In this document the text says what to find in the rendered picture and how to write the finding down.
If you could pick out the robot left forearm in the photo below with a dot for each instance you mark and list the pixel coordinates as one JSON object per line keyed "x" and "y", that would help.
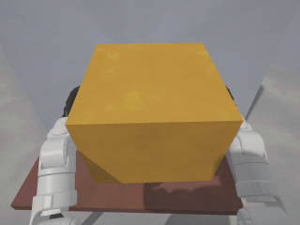
{"x": 56, "y": 174}

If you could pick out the left robot upper arm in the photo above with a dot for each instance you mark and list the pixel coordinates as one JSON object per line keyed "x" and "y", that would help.
{"x": 70, "y": 220}

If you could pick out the table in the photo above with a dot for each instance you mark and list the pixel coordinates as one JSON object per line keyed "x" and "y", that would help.
{"x": 217, "y": 196}

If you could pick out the right robot upper arm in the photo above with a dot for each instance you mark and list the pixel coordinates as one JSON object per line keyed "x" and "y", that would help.
{"x": 262, "y": 215}

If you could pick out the robot right forearm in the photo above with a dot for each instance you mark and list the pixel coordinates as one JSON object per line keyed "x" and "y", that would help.
{"x": 254, "y": 178}

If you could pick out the carton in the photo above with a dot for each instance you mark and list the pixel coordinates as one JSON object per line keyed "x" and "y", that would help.
{"x": 152, "y": 113}

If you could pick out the robot left hand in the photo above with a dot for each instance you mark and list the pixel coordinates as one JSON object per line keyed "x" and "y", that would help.
{"x": 70, "y": 101}

